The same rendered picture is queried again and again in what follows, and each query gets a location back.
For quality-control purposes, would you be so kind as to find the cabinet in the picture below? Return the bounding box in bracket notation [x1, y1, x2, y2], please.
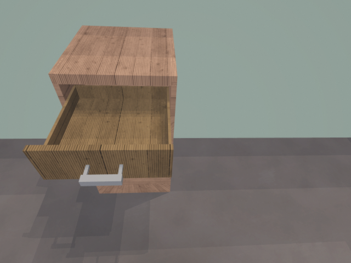
[48, 25, 177, 193]

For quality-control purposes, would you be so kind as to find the handle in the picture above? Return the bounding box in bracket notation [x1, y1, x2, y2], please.
[79, 164, 123, 186]

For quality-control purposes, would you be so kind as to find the drawer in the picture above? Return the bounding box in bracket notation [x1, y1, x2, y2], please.
[23, 85, 173, 180]

